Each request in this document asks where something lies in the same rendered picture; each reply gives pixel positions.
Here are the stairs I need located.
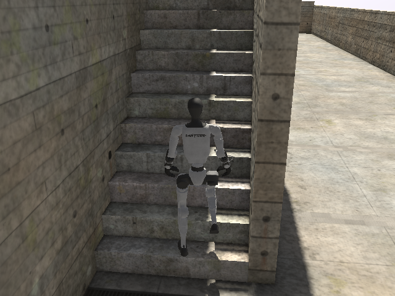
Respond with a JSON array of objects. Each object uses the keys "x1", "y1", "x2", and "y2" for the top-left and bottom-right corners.
[{"x1": 94, "y1": 0, "x2": 254, "y2": 282}]

